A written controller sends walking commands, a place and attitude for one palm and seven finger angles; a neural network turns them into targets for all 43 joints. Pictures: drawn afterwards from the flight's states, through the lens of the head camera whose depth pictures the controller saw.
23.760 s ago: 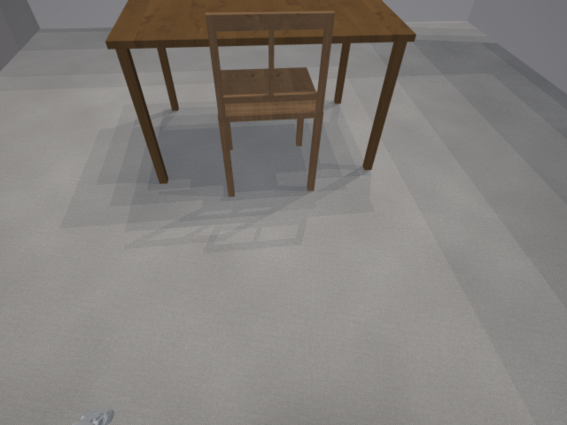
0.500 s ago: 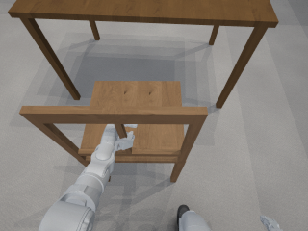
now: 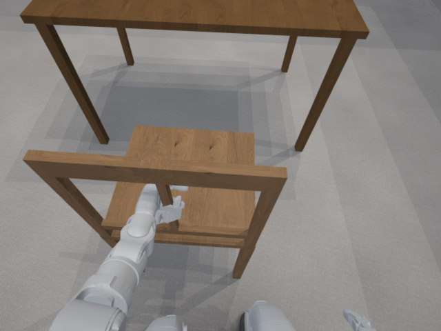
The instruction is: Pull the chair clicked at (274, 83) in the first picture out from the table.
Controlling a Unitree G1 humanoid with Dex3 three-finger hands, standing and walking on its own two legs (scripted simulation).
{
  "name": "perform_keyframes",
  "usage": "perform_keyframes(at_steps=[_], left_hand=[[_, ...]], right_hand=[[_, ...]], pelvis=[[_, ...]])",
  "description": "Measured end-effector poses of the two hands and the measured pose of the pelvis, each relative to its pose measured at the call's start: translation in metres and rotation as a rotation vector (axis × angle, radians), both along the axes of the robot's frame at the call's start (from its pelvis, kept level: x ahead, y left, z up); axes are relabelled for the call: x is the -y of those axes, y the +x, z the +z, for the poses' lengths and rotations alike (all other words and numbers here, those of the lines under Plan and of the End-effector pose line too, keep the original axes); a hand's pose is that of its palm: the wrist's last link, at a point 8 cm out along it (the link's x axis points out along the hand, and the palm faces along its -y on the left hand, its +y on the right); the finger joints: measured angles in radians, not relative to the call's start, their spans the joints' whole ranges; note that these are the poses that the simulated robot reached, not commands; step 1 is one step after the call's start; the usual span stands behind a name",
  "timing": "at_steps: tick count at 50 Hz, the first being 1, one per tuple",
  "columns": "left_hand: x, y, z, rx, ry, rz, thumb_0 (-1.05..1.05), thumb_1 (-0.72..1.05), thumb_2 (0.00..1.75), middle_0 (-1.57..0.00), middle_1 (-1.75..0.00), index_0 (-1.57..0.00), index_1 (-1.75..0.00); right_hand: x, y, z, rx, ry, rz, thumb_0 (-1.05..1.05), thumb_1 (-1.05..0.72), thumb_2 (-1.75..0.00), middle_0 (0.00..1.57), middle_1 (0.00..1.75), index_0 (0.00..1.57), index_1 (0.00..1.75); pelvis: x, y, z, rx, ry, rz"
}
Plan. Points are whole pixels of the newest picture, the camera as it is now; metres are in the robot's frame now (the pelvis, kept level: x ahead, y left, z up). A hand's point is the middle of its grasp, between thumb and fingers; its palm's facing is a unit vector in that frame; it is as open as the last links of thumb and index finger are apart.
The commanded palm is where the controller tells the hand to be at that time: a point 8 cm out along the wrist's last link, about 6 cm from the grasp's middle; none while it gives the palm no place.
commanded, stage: stop walking, hand still on the chair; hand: left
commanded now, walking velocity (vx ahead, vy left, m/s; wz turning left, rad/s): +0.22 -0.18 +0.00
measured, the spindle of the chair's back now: (169, 207) +0.36 +0.12 -0.09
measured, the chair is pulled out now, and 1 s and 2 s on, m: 0.55 0.63 0.63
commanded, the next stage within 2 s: open the thumb and straighten the fingers in 1.00 s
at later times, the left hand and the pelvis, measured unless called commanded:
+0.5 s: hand (173, 242) +0.28 +0.10 -0.06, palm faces -0.03 -0.99 -0.13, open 5.1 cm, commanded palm +0.26 +0.15 -0.05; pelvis -0.01 -0.02 +0.01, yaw -1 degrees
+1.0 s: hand (172, 244) +0.27 +0.10 -0.06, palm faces -0.11 -0.99 -0.13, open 5.1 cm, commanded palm +0.26 +0.15 -0.05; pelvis +0.00 +0.00 +0.01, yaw -2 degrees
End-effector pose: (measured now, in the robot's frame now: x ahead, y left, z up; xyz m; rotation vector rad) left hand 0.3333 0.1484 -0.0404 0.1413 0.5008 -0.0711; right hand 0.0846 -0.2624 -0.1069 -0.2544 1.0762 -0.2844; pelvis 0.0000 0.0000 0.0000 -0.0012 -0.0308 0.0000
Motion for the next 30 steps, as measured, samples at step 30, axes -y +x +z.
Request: perform_keyframes(at_steps=[30], left_hand=[[-0.001,-0.075,0.003,-0.053,0.019,0.057,0.04,0.73,0.83,-0.40,-1.33,-0.49,-1.45]], right_hand=[[0.010,0.014,0.017,0.122,0.033,0.008,0.01,-0.91,-0.90,0.20,0.30,0.20,0.30]], pelvis=[[0.015,-0.005,0.013,0.010,-0.005,-0.022]])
